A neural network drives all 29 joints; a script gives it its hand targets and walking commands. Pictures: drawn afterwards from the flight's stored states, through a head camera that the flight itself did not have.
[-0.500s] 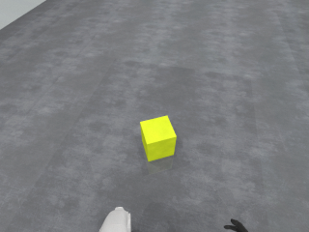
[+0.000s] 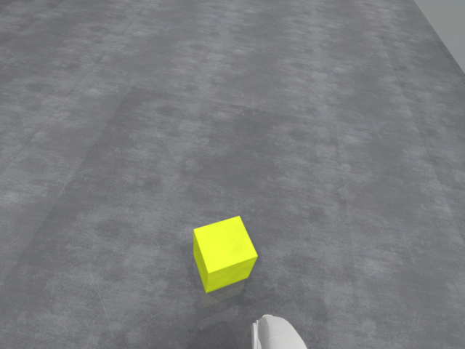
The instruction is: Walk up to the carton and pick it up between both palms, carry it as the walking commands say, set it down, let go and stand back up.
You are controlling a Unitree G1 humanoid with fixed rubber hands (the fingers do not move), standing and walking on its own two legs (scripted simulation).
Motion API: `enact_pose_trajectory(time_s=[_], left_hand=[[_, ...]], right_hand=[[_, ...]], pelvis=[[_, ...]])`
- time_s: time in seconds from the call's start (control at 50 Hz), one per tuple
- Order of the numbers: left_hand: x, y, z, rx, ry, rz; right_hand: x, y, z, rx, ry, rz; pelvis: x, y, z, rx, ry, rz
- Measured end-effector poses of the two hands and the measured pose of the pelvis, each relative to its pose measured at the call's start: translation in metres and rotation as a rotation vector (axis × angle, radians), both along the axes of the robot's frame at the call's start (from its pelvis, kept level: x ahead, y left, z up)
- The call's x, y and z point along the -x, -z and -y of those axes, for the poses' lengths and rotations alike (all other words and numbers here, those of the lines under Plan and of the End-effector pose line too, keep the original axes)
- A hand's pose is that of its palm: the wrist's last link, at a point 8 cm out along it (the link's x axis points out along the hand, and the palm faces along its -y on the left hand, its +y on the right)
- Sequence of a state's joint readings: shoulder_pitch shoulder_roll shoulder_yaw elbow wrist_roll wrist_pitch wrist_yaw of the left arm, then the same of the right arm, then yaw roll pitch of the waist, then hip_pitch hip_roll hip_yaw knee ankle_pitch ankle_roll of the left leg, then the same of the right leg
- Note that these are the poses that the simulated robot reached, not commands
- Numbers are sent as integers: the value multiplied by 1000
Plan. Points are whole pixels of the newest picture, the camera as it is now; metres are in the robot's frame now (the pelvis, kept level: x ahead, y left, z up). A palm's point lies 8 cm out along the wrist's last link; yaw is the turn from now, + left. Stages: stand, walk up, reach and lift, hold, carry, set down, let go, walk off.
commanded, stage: walk up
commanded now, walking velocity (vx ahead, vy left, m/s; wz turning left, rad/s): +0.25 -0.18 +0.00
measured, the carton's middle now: (222, 255) +0.53 -0.06 -0.65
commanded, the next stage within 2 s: none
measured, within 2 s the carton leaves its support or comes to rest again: neither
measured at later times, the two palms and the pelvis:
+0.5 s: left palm (138, 346) +0.15 +0.15 -0.13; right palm (369, 327) +0.17 -0.31 -0.15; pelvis +0.13 -0.08 +0.00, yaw -1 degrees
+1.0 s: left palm out of the picture +0.13 +0.18 -0.15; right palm (349, 326) +0.17 -0.27 -0.15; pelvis +0.14 -0.04 +0.00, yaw -1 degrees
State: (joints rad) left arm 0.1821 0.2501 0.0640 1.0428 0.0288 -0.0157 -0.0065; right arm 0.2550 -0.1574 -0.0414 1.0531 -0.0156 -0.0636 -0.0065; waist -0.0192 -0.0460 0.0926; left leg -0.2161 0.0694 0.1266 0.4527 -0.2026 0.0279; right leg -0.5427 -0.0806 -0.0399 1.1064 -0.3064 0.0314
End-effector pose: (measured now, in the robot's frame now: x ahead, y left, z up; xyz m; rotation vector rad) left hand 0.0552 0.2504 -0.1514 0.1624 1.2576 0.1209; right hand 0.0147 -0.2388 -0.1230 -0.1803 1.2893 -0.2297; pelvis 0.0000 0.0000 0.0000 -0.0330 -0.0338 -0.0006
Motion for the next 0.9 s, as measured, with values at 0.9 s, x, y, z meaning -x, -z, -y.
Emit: enact_pose_trajectory(time_s=[0.9], left_hand=[[-91,10,87,71,-60,-118]], right_hand=[[-181,12,35,-16,-44,19]], pelvis=[[-142,4,42,-11,4,5]])
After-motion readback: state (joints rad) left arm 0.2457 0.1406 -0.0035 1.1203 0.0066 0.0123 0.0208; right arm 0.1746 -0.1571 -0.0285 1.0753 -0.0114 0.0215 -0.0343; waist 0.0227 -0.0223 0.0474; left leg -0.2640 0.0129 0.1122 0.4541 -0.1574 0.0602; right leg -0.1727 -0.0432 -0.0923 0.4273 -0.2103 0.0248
